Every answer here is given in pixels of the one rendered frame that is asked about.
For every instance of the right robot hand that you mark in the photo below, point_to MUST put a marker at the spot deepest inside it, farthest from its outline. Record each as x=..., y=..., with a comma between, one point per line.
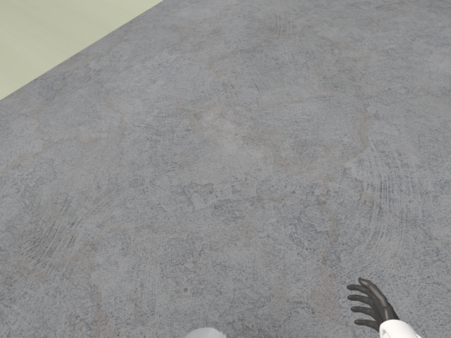
x=381, y=309

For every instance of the right robot forearm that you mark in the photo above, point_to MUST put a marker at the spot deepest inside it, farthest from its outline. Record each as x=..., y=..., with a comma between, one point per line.
x=397, y=329

